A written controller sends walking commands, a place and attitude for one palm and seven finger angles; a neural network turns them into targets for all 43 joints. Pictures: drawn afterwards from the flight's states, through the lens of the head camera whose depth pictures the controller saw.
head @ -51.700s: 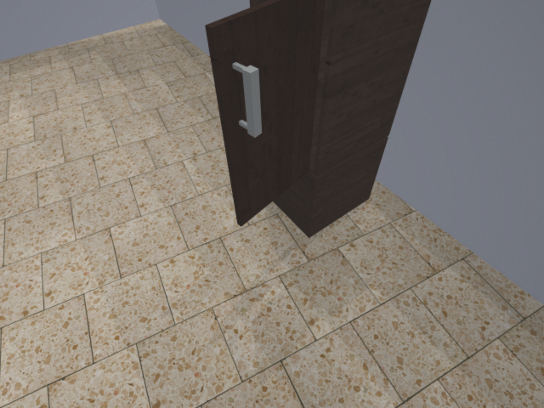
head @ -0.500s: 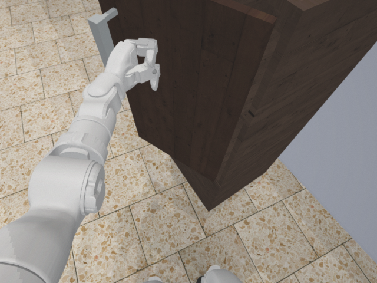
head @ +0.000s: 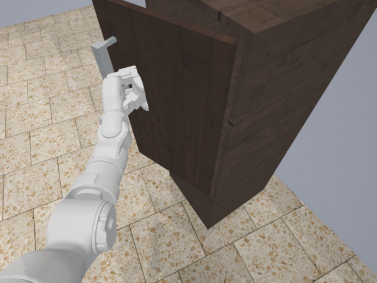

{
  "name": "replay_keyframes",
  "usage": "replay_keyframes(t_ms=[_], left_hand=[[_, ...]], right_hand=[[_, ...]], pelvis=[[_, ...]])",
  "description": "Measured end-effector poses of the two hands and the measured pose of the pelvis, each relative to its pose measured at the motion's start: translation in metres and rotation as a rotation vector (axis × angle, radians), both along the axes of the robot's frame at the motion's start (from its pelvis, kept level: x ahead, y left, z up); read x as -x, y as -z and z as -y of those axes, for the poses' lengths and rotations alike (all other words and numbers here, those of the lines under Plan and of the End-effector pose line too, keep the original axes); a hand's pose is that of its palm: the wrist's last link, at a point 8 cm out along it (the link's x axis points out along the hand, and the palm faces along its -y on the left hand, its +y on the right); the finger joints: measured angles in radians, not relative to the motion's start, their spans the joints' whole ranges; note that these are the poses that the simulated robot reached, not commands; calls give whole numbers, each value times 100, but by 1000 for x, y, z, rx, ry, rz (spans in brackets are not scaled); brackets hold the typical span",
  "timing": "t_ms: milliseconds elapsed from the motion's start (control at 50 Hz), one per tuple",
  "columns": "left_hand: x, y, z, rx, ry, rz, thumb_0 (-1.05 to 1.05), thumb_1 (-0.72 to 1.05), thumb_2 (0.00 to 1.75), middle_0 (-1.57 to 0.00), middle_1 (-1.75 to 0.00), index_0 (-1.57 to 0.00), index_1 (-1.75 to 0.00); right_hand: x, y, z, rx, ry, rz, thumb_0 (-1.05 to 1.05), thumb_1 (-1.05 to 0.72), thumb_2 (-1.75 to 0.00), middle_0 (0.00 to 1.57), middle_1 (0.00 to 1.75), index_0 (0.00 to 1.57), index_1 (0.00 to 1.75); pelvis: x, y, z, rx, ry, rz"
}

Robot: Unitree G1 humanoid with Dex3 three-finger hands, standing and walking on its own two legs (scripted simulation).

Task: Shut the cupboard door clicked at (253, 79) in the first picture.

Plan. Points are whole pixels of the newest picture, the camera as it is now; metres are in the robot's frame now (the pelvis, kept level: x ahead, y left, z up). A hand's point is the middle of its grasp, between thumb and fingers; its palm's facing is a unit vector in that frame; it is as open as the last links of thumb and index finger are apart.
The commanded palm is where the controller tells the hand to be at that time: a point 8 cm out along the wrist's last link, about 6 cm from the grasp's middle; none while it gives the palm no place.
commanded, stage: pull the fist back off the door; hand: left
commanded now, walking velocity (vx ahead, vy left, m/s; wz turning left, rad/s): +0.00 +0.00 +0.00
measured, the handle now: (113, 70) +0.60 +0.16 +0.12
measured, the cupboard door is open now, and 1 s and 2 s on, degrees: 21 21 21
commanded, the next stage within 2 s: draw the hand back to the body in 0.32 s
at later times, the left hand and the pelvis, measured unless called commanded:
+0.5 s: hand (145, 114) +0.44 +0.07 +0.12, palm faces +0.02 -1.00 +0.03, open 3.1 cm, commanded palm +0.39 +0.13 +0.13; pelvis -0.01 +0.01 +0.01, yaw +1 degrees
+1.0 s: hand (78, 160) +0.30 +0.16 +0.16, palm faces +0.04 -1.00 -0.06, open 3.1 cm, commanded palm +0.27 +0.22 +0.16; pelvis -0.01 +0.03 +0.02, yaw +2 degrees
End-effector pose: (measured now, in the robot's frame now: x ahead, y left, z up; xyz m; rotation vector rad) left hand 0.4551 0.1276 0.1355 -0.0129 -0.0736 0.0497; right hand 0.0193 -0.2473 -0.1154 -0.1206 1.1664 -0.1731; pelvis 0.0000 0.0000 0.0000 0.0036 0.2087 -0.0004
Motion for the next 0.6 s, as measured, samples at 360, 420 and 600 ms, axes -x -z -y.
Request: replay_keyframes(t_ms=[360, 420, 600], left_hand=[[49, 1, 5, -45, 42, 40, 1, 90, 90, -130, -150, -130, -150], [40, 5, 5, -49, 49, -59, 1, 90, 90, -130, -150, -130, -150], [56, 13, -18, 42, 1, 4, 1, 90, 90, -130, -150, -130, -150]], right_hand=[[-52, -12, 0, 25, -53, 188, 1, -91, -90, 20, 30, 20, 30], [-52, -11, -9, 5, -51, 181, 1, -91, -90, 20, 30, 20, 30], [-43, -13, -21, -15, -29, 173, 1, -90, -90, 20, 30, 20, 30]], pelvis=[[19, -3, -2, -1, -18, 67], [18, -4, -4, -1, -21, 63], [5, -7, -12, -5, 24, 64]])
